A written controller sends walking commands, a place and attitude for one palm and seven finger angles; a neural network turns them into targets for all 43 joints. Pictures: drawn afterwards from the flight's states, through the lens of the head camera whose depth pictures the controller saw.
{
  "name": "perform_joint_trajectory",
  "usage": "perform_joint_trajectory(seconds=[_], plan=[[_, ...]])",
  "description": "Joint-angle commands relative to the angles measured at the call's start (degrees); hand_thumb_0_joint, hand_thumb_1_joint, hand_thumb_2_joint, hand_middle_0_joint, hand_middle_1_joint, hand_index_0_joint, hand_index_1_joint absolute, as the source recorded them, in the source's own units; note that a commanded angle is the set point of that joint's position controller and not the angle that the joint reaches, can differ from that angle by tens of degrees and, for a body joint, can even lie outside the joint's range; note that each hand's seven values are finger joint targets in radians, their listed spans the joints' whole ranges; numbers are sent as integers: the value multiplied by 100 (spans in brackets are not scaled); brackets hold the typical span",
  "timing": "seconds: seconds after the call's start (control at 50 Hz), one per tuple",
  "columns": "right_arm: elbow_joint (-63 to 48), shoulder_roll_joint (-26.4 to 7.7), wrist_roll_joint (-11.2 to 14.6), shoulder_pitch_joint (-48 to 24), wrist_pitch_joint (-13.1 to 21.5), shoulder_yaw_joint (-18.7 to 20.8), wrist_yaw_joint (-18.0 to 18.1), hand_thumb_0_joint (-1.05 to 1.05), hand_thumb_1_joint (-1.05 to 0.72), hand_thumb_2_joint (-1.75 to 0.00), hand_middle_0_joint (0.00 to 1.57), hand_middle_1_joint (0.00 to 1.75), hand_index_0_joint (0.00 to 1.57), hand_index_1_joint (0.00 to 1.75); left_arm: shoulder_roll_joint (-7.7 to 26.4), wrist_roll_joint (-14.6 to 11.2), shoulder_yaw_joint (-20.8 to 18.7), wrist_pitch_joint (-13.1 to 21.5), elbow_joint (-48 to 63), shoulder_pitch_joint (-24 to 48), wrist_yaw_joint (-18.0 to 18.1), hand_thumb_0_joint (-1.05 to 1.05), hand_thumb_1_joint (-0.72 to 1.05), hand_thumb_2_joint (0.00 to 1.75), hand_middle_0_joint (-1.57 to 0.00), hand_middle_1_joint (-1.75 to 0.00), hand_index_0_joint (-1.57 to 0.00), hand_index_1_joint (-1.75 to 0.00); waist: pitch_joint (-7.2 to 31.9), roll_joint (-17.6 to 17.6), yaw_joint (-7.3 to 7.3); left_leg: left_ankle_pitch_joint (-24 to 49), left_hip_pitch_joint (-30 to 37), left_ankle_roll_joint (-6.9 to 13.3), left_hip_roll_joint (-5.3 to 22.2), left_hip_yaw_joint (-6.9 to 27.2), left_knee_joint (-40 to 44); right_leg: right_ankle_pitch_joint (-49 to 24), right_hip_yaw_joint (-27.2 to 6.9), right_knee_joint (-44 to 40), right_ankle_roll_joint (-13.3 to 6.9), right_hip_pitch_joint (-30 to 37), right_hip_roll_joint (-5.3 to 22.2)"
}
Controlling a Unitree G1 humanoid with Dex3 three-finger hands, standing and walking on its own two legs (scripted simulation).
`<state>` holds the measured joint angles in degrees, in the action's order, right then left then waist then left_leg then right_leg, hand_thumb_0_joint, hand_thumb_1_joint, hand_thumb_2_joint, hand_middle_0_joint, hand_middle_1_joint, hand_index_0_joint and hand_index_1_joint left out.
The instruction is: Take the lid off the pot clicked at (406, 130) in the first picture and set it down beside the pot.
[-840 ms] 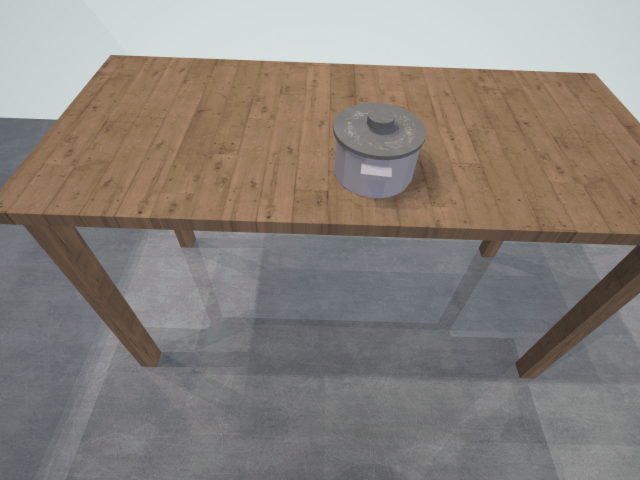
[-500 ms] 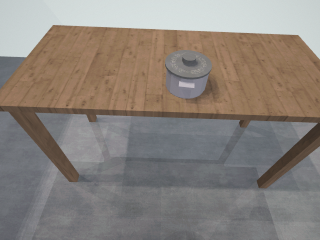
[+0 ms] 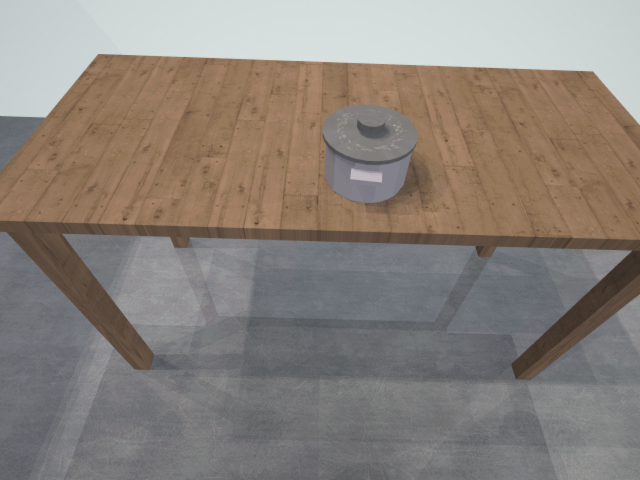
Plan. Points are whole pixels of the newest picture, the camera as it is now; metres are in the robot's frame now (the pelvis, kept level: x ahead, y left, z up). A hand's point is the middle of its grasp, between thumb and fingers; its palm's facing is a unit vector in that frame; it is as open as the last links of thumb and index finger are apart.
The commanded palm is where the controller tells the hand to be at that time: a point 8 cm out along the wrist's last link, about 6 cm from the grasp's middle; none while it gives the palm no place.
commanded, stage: take the last steps up to it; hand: left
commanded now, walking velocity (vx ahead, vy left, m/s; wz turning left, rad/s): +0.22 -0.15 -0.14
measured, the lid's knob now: (371, 122) +0.65 -0.04 +0.09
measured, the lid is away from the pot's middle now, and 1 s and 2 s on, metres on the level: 0.00 0.00 0.00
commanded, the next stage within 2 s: come to a stop and stand still in 0.44 s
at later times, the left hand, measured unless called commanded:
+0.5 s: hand out of the picture +0.06 +0.11 -0.18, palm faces +0.03 -0.99 -0.16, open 7.4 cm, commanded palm none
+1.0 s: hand (263, 435) +0.21 +0.10 -0.17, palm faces -0.01 -0.95 -0.30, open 7.3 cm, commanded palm none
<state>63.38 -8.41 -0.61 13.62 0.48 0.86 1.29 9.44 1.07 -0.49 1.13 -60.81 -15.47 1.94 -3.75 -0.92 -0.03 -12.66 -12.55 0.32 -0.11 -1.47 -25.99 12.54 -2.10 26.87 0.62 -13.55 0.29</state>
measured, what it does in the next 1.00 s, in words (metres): walks ahead: left foot, then right foot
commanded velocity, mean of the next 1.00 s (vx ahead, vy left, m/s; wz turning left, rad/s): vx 0.02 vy -0.03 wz -0.03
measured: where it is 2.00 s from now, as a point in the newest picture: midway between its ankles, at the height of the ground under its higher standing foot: outside the picture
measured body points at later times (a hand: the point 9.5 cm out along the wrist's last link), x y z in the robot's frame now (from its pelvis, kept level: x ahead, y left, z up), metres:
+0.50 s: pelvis +0.09 -0.06 +0.00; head +0.13 -0.04 +0.44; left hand +0.06 +0.16 -0.16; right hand +0.14 -0.29 -0.15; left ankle +0.13 +0.06 -0.70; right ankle +0.03 -0.12 -0.74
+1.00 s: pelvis +0.14 -0.11 -0.01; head +0.18 -0.12 +0.44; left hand +0.21 +0.15 -0.14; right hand +0.21 -0.37 -0.16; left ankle +0.14 +0.02 -0.70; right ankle +0.15 -0.24 -0.74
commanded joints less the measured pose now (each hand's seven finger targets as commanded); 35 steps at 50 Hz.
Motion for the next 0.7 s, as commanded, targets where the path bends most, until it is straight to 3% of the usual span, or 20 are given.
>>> perform_joint_trajectory(seconds=[0.0, 0.1, 0.14, 0.18, 0.2, 0.22, 0.24, 0.26, 0.3, 0.34, 0.44, 0.48, 0.52, 0.54, 0.56, 0.58, 0.6, 0.62, 0.64, 0.68], plan=[[-193, -674, -59, 376, 38, 193, 4, 0, -90, -90, 20, 30, 20, 30, 608, 12, -196, -23, 220, -396, -62, 0, 90, 90, -20, -30, -20, -30, -210, 223, 65, -1746, -9, 154, 656, 757, 854, 1460, -331, -513, -263, -616, 261], [-347, -1066, -100, 620, 102, 395, 64, 0, -90, -90, 20, 30, 20, 30, 397, 55, -295, -40, 446, -460, -210, 0, 90, 90, -20, -30, -20, -30, -220, 819, 99, -2310, 108, 749, 1602, 1763, 1398, 944, 370, 951, -239, -1086, -36], [-374, -1039, -108, 711, 157, 431, 85, 0, -90, -90, 20, 30, 20, 30, 368, 55, -331, -24, 564, -336, -266, 0, 90, 90, -20, -30, -20, -30, -219, 724, 132, -1584, 161, 887, 1763, 1712, 1288, 1018, 392, 1047, -243, -1122, 95], [-403, -986, -115, 604, 183, 412, 100, 0, -90, -90, 20, 30, 20, 30, 342, 42, -382, 8, 538, -579, -295, 0, 90, 90, -20, -30, -20, -30, -154, 767, -36, -987, -148, 711, 1557, 1167, 809, 769, 464, 375, -262, -482, 124], [-423, -877, -104, 514, 183, 382, 97, 0, -90, -90, 20, 30, 20, 30, 442, 48, -420, 27, 420, -950, -283, 0, 90, 90, -20, -30, -20, -30, -13, 360, -213, -906, -619, 489, 1203, 694, 147, 552, 282, -78, -344, 259, 156], [-524, -619, -57, 381, 198, 322, 94, 0, -90, -90, 20, 30, 20, 30, 709, 58, -486, 50, 307, -1321, -230, 0, 90, 90, -20, -30, -20, -30, 31, -591, -374, -1015, -1597, 222, 559, -45, -962, 730, -855, -672, -640, 1056, 760], [-720, -376, -38, 146, 188, 267, 72, 0, -90, -90, 20, 30, 20, 30, 1126, 32, -588, 68, 228, -1719, -168, 0, 90, 90, -20, -30, -20, -30, 26, -1741, -532, -1931, -2501, 7, 68, -607, -2175, 877, -2251, -1396, -1235, 1497, 1732], [-819, -618, -52, -302, 157, 315, 83, 0, -90, -90, 20, 30, 20, 30, 985, 10, -575, 83, 193, -1915, -116, 0, 90, 90, -20, -30, -20, -30, -208, -1460, -672, -2223, -2831, 46, 220, -64, -3068, 483, -2651, -1523, -1573, 1278, 1903], [-752, -492, -56, -235, 184, 347, 42, 0, -90, -90, 20, 30, 20, 30, 657, 29, -483, 105, 226, -1445, -54, 0, 90, 90, -20, -30, -20, -30, -42, -258, -265, -1815, -2827, 11, 449, 70, -3599, -473, -1921, -1050, -1813, 1305, 1632], [-692, -308, -52, -67, 164, 330, -9, 0, -90, -90, 20, 30, 20, 30, 595, 35, -448, 147, 335, -1159, -28, 0, 90, 90, -20, -30, -20, -30, 268, -217, -123, -1480, -2409, -40, 447, -104, -3291, -1319, -1202, -897, -1704, 1225, 1326], [-831, -211, -18, -281, 158, 310, -37, 0, -90, -90, 20, 30, 20, 30, 610, 57, -416, 155, 330, -1009, -34, 0, 90, 90, -20, -30, -20, -30, 143, -530, -99, -984, -1653, -42, 315, -375, -2137, -2031, -714, -869, -1454, 782, 1105], [-808, -203, -18, -221, 207, 299, -17, 0, -90, -90, 20, 30, 20, 30, 587, 51, -404, 141, 322, -904, -47, 0, 90, 90, -20, -30, -20, -30, 15, -512, 25, -572, -1142, -17, 240, -542, -1378, -2363, -543, -622, -1253, 637, 970], [-550, -320, -46, 476, 288, 304, 59, 0, -90, -90, 20, 30, 20, 30, 541, -2, -379, 129, 328, -812, -73, 0, 90, 90, -20, -30, -20, -30, 436, -265, 328, 395, 207, 70, 149, -522, -185, -2814, -218, 508, -920, 528, 601], [-461, -617, -57, 857, 319, 362, 118, 0, -90, -90, 20, 30, 20, 30, 442, -37, -365, 140, 381, -887, -94, 0, 90, 90, -20, -30, -20, -30, 874, 128, 418, 1647, 1424, 324, 720, 292, -40, -2311, -67, 1368, -603, -161, 324], [-452, -1130, -113, 1227, 319, 441, 162, 0, -90, -90, 20, 30, 20, 30, 171, -84, -329, 123, 448, -1096, -85, 0, 90, 90, -20, -30, -20, -30, 1077, 1443, 472, 3937, 2190, 1158, 2267, 1988, 69, 514, 404, 2778, -224, -1267, -152], [-421, -1089, -81, 1444, 184, 419, 131, 0, -90, -90, 20, 30, 20, 30, 362, -24, -333, 139, 556, -850, -8, 0, 90, 90, -20, -30, -20, -30, 834, 1127, 600, 4976, 1540, 1490, 2552, 1898, 338, 2354, 75, 3766, -236, -1244, -219], [-490, -965, -69, 996, 176, 275, 178, 0, -90, -90, 20, 30, 20, 30, 377, -25, -397, 31, 557, -739, 43, 0, 90, 90, -20, -30, -20, -30, 788, 1431, 283, 4672, 847, 1489, 2553, 2056, 452, 2225, -317, 4012, -185, -1207, -65], [-613, -702, -57, 478, 170, 208, 200, 0, -90, -90, 20, 30, 20, 30, 388, -16, -417, -35, 535, -618, 53, 0, 90, 90, -20, -30, -20, -30, 356, 1480, 122, 4028, 281, 1399, 2337, 1747, 617, 2080, -398, 3922, -133, -1193, 114], [-744, -590, -59, 55, 180, 166, 207, 0, -90, -90, 20, 30, 20, 30, 372, -48, -389, -79, 559, -532, 24, 0, 90, 90, -20, -30, -20, -30, 9, 1102, -28, 3700, -178, 1294, 2153, 1523, 689, 2079, -403, 3610, -121, -1060, 212], [-827, -703, -65, -365, 138, 184, 183, 0, -90, -90, 20, 30, 20, 30, 263, -63, -353, -186, 502, -662, -11, 0, 90, 90, -20, -30, -20, -30, 298, 861, -197, 3226, -197, 1052, 1767, 946, 696, 1726, -161, 2914, -67, -701, 259]])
